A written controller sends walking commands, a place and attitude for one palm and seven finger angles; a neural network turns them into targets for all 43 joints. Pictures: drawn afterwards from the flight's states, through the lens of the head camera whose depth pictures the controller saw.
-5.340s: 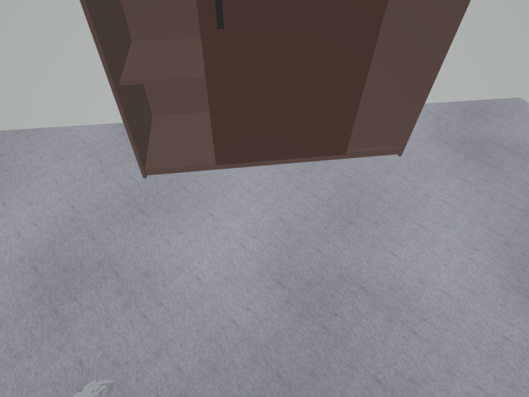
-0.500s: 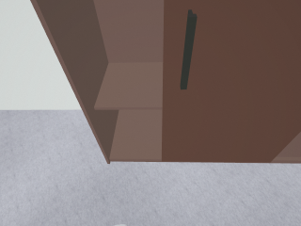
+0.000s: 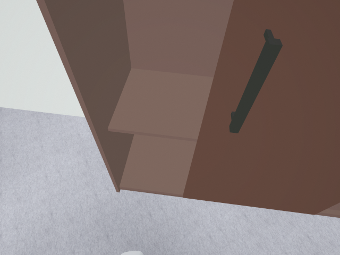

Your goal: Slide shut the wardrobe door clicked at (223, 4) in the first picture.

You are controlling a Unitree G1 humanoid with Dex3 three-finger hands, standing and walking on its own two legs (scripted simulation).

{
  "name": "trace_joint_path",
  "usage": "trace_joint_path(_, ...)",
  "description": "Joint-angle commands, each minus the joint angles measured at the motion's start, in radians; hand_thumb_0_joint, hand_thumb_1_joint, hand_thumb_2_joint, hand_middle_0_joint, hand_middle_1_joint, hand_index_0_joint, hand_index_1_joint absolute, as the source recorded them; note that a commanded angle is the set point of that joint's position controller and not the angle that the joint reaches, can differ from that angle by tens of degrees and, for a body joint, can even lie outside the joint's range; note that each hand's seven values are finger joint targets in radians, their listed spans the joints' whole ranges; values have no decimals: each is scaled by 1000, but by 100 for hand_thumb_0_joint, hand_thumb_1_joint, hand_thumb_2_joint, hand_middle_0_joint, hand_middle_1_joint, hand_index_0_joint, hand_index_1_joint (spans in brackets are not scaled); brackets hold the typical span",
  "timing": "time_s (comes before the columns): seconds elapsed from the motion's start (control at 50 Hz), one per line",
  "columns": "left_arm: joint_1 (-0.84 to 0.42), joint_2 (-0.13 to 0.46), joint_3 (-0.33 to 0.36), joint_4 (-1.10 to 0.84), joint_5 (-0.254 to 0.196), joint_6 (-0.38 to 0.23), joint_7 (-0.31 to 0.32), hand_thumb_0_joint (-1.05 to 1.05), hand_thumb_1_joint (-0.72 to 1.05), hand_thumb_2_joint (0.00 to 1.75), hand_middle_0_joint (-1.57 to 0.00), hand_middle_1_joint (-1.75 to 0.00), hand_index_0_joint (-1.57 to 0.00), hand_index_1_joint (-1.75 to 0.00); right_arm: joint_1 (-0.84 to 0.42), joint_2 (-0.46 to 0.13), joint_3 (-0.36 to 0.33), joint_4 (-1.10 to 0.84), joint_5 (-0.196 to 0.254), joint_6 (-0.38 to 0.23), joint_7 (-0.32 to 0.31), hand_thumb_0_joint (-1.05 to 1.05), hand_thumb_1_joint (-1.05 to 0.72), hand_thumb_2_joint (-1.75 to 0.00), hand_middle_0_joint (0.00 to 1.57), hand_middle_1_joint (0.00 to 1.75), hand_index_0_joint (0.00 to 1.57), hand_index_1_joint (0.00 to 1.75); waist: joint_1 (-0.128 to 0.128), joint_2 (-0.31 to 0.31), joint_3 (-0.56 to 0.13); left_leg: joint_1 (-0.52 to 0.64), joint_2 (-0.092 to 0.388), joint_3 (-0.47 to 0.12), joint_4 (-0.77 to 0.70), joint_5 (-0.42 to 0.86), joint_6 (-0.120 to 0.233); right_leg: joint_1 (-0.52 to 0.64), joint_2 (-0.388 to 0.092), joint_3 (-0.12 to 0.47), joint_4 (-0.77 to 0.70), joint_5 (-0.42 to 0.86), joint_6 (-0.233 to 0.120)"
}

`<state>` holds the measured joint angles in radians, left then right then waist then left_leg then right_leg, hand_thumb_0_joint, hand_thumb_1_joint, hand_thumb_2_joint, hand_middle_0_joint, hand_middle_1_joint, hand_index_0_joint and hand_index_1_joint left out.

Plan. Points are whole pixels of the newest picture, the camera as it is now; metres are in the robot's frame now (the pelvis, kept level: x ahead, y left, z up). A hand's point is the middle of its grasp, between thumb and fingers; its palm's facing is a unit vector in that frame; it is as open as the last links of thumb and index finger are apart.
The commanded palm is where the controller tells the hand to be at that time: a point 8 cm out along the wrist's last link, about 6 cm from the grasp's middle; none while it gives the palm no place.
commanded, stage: come to a stop and stand still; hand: right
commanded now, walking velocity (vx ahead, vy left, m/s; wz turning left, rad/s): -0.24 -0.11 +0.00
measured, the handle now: (248, 88) +0.47 -0.13 +0.15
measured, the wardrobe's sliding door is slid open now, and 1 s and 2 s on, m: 0.38 0.38 0.38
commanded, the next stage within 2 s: look again from close up in 1.32 s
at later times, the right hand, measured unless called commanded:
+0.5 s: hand out of the picture -0.02 -0.27 -0.18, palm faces +0.02 +0.98 -0.18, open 7.4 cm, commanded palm none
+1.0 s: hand out of the picture -0.05 -0.16 -0.15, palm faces +0.00 +0.97 -0.22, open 7.3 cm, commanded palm none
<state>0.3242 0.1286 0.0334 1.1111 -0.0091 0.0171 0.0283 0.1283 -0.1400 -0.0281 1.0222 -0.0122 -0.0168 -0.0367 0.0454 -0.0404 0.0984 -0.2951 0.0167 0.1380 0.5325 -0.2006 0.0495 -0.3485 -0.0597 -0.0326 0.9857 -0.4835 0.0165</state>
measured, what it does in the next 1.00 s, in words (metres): steps on the spot: right foot, then left foot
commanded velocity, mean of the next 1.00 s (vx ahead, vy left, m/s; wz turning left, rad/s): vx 0.00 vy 0.07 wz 0.00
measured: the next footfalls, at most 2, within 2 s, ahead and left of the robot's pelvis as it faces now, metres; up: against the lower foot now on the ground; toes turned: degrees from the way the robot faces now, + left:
right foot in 0.22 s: +0.06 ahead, -0.14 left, +0.00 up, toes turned -3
left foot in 0.82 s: -0.05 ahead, +0.08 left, +0.00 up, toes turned +5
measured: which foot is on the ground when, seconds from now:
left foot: down 0.00-0.22, up 0.24-0.80, down 0.82-1.00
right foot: up 0.00-0.20, down 0.22-0.86, up 0.88-1.00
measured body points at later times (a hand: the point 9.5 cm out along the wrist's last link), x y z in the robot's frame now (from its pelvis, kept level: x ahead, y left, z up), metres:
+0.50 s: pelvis -0.02 -0.07 +0.02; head +0.01 -0.12 +0.47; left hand +0.04 +0.17 -0.11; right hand -0.02 -0.32 -0.16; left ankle -0.10 +0.10 -0.63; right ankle +0.02 -0.14 -0.73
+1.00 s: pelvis -0.06 +0.01 +0.01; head -0.08 +0.03 +0.46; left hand -0.12 +0.21 -0.16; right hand -0.05 -0.21 -0.14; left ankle -0.09 +0.08 -0.73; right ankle -0.04 -0.15 -0.71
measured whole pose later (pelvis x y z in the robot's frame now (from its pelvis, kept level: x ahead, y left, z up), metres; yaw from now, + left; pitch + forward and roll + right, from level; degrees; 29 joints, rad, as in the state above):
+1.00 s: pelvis -0.06 +0.01 +0.01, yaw +3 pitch -1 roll -1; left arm 0.37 0.15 0.04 1.15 0.01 0.05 0.01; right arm 0.31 -0.11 -0.01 1.12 -0.01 0.02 -0.04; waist 0.03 -0.04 -0.03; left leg -0.12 -0.03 0.06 0.39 -0.25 0.07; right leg -0.30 -0.06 -0.02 0.63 -0.30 0.01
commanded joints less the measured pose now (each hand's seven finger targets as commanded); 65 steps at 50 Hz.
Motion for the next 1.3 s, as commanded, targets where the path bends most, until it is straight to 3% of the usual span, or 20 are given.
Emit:
trace_joint_path(0.0,90,42,18,-29,13,27,-5,0,90,90,-20,-30,-20,-30,60,-173,-44,-44,-11,13,-6,0,-90,-90,20,30,20,30,-35,164,-80,-44,278,-189,-229,388,137,34,11,-3,-28,57,15)
trace_joint_path(0.1,9,63,28,-81,15,22,-6,0,90,90,-20,-30,-20,-30,55,-201,-62,-63,-19,28,-8,0,-90,-90,20,30,20,30,-45,215,-132,55,278,-203,-159,471,142,17,21,1,-165,58,25)
trace_joint_path(0.16,50,73,28,-81,15,9,-8,0,90,90,-20,-30,-20,-30,44,-195,-62,-65,-12,39,-5,0,-90,-90,20,30,20,30,-13,221,-150,7,224,-174,-80,282,69,163,27,-14,-440,263,16)
trace_joint_path(0.18,65,105,30,-77,18,-1,-8,0,90,90,-20,-30,-20,-30,59,-169,-55,-68,-5,45,-1,0,-90,-90,20,30,20,30,-9,119,-157,-45,173,-140,-2,134,22,234,-20,27,-549,349,1)
trace_joint_path(0.2,47,190,42,-103,29,-14,-6,0,90,90,-20,-30,-20,-30,102,-108,-42,-78,3,52,3,0,-90,-90,20,30,20,30,-24,-161,-142,-140,48,-62,140,-179,-50,208,-241,292,-678,523,-71)
trace_joint_path(0.22,-5,238,45,-137,36,-12,2,0,90,90,-20,-30,-20,-30,89,-103,-38,-83,1,57,0,0,-90,-90,20,30,20,30,-25,-240,-101,-130,-11,-106,313,-375,-65,83,-353,407,-748,629,-157)
trace_joint_path(0.26,-106,201,32,-148,35,-21,27,0,90,90,-20,-30,-20,-30,113,-135,-48,-48,-10,74,3,0,-90,-90,20,30,20,30,-61,-170,-69,-113,6,-222,487,-284,-62,15,-286,287,-766,549,-159)
trace_joint_path(0.34,-105,187,21,-147,26,-25,35,0,90,90,-20,-30,-20,-30,189,-160,-56,11,-11,67,22,0,-90,-90,20,30,20,30,-59,-45,-120,-208,-11,-219,600,-130,-92,208,-213,166,-736,510,-118)
trace_joint_path(0.46,-5,188,31,-104,25,-27,43,0,90,90,-20,-30,-20,-30,192,-156,-60,12,-14,81,23,0,-90,-90,20,30,20,30,-20,-107,-132,-209,-3,-228,511,-137,-115,327,-229,185,-765,486,-95)
trace_joint_path(0.64,4,207,49,-74,34,-12,18,0,90,90,-20,-30,-20,-30,177,-108,-26,18,-11,77,28,0,-90,-90,20,30,20,30,-1,-131,-84,-45,12,-126,192,-257,-77,199,-210,215,-848,62,-136)
trace_joint_path(0.72,-18,208,50,-54,37,-4,6,0,90,90,-20,-30,-20,-30,263,-81,-19,57,0,66,20,0,-90,-90,20,30,20,30,-40,-142,-80,102,-15,-72,-1,-203,-51,100,-174,175,-864,8,-105)
trace_joint_path(0.76,-14,175,45,-38,28,-2,2,0,90,90,-20,-30,-20,-30,316,-94,-17,86,-4,52,13,0,-90,-90,20,30,20,30,-66,-56,-77,237,-3,-68,-208,-53,-49,28,-111,106,-795,20,-55)
trace_joint_path(0.78,6,133,38,-29,21,-2,-1,0,90,90,-20,-30,-20,-30,312,-113,-18,86,-10,43,7,0,-90,-90,20,30,20,30,-58,21,-68,254,61,-145,-270,-99,-31,-14,-64,58,-719,27,-24)
trace_joint_path(0.82,10,58,12,-36,19,7,-9,0,90,90,-20,-30,-20,-30,209,-185,-18,55,-8,32,-1,0,-90,-90,20,30,20,30,-29,235,20,-23,271,-377,-466,-490,52,23,19,-16,-513,84,3)
trace_joint_path(0.86,16,66,13,-18,31,23,-12,0,90,90,-20,-30,-20,-30,118,-152,-14,25,-4,25,-8,0,-90,-90,20,30,20,30,-25,314,100,-177,233,-361,-491,-486,57,53,9,17,-358,119,-12)
trace_joint_path(0.94,73,41,0,15,25,11,-9,0,90,90,-20,-30,-20,-30,163,-86,0,47,4,6,-4,0,-90,-90,20,30,20,30,-17,163,94,-55,172,-250,-381,-177,63,18,-7,18,-318,171,-12)
trace_joint_path(1.02,60,37,-7,16,26,0,9,0,90,90,-20,-30,-20,-30,228,-73,2,76,7,-4,-1,0,-90,-90,20,30,20,30,-37,128,30,60,173,-261,-300,50,67,49,-15,23,-417,179,-2)
trace_joint_path(1.08,98,42,-15,36,22,-16,23,0,90,90,-20,-30,-20,-30,238,-67,3,92,14,-10,-5,0,-90,-90,20,30,20,30,-28,89,-59,121,143,-237,-228,257,9,158,-28,46,-554,365,-9)
trace_joint_path(1.18,71,51,-18,47,16,-26,33,0,90,90,-20,-30,-20,-30,250,-82,-4,110,17,-6,-8,0,-90,-90,20,30,20,30,-45,10,-130,218,101,-186,-185,386,-49,210,-50,31,-578,478,-11)
trace_joint_path(1.28,39,46,-19,38,16,-19,33,0,90,90,-20,-30,-20,-30,250,-64,3,125,9,-2,-8,0,-90,-90,20,30,20,30,-43,44,-42,171,99,-192,-223,288,-44,194,-46,30,-612,392,-9)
